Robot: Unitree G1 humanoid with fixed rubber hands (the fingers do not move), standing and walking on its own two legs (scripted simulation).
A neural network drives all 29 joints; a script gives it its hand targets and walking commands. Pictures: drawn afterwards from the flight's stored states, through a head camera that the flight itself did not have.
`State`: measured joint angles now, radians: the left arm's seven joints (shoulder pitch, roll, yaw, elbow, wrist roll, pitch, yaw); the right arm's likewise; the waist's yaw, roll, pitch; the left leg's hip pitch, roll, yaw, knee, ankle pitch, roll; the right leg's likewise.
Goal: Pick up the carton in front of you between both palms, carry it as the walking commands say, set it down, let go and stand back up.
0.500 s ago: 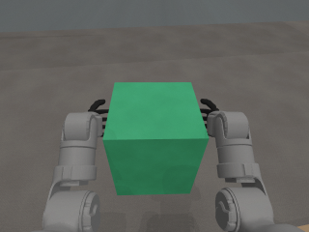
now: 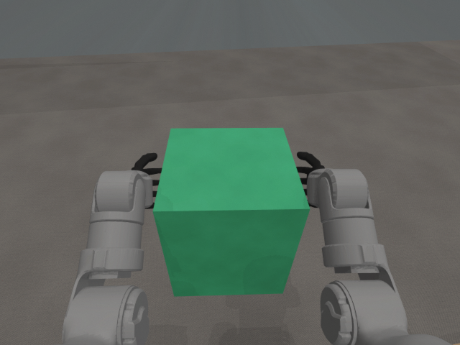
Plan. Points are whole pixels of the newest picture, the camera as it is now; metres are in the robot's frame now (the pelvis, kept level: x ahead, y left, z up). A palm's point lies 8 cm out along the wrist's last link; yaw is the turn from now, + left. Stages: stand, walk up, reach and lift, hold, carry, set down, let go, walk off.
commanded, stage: carry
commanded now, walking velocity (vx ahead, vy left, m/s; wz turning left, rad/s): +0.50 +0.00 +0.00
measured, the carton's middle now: (228, 212) +0.35 +0.00 +0.06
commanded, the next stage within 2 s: none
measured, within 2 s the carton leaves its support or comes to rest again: neither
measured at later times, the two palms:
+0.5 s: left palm (171, 144) +0.52 +0.13 +0.09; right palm (304, 152) +0.50 -0.17 +0.08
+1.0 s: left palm (209, 137) +0.78 +0.05 -0.08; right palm (296, 135) +0.80 -0.25 -0.09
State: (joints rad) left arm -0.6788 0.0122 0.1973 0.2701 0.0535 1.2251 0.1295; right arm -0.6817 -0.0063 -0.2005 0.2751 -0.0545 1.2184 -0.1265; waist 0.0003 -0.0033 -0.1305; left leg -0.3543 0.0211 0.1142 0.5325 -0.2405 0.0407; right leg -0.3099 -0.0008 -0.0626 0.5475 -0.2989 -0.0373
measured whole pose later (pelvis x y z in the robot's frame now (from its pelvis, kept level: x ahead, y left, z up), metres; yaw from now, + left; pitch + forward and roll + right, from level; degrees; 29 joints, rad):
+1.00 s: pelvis +0.44 -0.12 -0.14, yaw +0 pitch +5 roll +1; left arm -0.55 -0.04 0.23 0.09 0.03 1.10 0.14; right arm -0.59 0.04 -0.20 0.09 -0.05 1.13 -0.16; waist 0.05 0.02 0.08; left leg -0.87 0.07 0.05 1.20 -0.27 0.05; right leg -0.34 0.05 -0.15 0.69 -0.45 -0.13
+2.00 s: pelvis +1.09 -0.19 -0.11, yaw +1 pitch +4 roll +1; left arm -0.16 -0.13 0.11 -0.34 0.09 1.19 0.10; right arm -0.15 0.13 -0.10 -0.37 -0.11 1.20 -0.09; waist 0.01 0.01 -0.11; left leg -0.58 0.08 0.14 0.58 -0.10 -0.01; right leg -0.02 -0.03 -0.19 0.24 -0.29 -0.01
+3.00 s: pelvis +1.73 -0.18 -0.12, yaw +0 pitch +4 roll +0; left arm -0.16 -0.13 0.10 -0.36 0.10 1.21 0.09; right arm -0.15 0.13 -0.10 -0.39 -0.11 1.22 -0.09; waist 0.01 0.00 -0.11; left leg -0.55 0.09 0.17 0.52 -0.06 0.00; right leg 0.03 -0.06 -0.21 0.24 -0.32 0.03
